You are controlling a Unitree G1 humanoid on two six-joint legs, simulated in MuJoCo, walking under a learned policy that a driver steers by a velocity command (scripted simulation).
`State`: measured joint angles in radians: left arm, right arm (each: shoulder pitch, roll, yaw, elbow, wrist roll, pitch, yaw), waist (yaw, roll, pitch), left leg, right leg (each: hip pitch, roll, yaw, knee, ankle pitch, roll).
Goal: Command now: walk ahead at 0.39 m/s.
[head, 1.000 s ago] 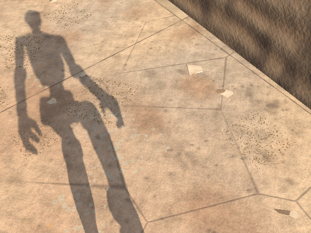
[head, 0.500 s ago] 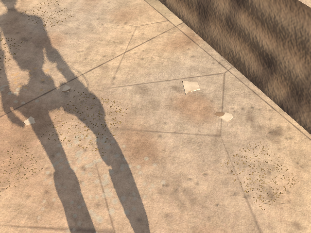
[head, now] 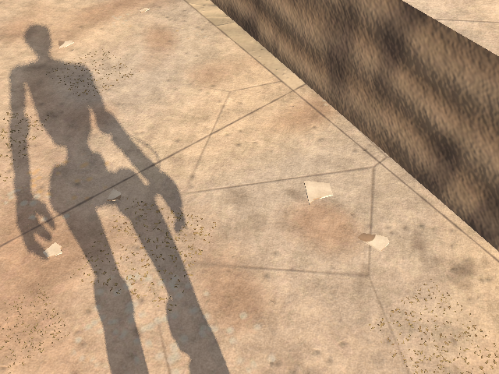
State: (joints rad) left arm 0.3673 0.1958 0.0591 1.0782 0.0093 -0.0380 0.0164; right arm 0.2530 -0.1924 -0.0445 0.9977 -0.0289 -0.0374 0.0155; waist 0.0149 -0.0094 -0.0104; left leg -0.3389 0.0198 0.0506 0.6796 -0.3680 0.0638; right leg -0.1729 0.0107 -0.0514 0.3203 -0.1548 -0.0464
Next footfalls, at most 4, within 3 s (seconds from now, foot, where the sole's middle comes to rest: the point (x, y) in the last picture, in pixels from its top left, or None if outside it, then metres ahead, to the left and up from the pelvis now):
0.08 left None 0.08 0.11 -0.79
0.56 right None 0.40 -0.08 -0.78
1.10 left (229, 315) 0.71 0.09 -0.79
1.52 right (298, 320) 0.70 -0.11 -0.79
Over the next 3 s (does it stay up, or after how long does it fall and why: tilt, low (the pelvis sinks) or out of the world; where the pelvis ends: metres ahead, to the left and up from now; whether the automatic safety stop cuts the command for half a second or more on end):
stays up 0.87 0.05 -0.01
